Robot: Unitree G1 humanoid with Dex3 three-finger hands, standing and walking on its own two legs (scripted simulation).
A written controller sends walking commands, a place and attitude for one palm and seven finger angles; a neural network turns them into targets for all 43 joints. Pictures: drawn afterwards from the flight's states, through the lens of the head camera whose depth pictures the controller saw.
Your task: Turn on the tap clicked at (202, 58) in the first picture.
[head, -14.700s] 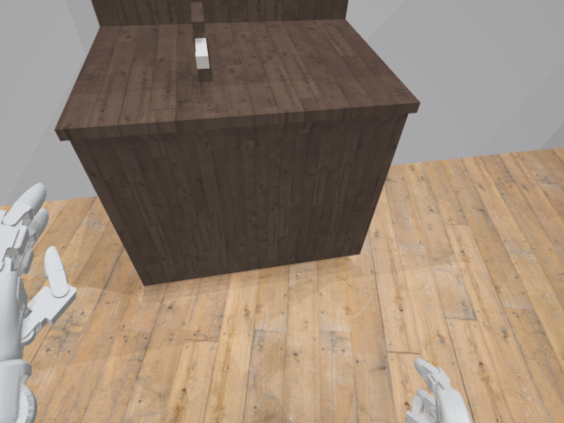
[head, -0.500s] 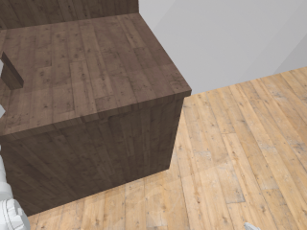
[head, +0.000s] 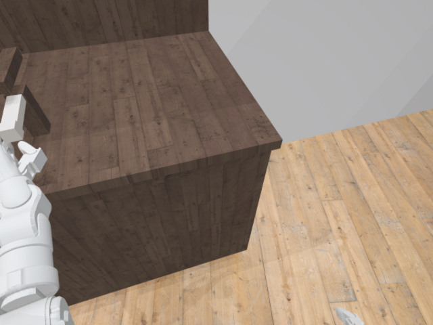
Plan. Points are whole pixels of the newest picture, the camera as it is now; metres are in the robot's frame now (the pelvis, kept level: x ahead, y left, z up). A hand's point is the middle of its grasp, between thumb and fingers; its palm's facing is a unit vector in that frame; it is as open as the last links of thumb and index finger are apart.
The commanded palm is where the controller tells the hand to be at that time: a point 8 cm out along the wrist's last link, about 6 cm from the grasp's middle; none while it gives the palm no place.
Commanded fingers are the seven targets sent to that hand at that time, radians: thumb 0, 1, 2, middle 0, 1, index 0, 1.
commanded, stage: push the lever round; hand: left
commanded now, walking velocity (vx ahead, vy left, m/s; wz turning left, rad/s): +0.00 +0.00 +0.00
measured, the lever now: (10, 131) +0.40 +0.41 +0.14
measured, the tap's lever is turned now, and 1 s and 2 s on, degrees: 4 14 14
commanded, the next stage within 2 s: lift the hand up off the lever in 1.66 s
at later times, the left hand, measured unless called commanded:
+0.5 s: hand (64, 144) +0.37 +0.30 +0.14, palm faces +0.79 -0.61 -0.07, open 8.0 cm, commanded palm +0.33 +0.31 +0.14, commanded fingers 0.00 0.90 0.90 -0.15 -0.15 -0.15 -0.15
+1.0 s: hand (85, 131) +0.41 +0.28 +0.14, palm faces +0.85 -0.53 -0.08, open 7.9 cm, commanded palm +0.36 +0.29 +0.14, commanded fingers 0.00 0.90 0.90 -0.15 -0.15 -0.15 -0.15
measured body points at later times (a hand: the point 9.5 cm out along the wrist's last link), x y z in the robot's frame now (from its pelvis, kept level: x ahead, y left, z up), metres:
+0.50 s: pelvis -0.01 -0.01 +0.00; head +0.00 -0.02 +0.45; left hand +0.33 +0.33 +0.15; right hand +0.12 -0.26 -0.12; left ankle +0.00 +0.10 -0.73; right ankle -0.02 -0.11 -0.73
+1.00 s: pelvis -0.01 -0.03 +0.00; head +0.01 -0.04 +0.45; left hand +0.36 +0.30 +0.15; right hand +0.07 -0.29 -0.13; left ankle +0.00 +0.10 -0.73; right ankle -0.02 -0.11 -0.73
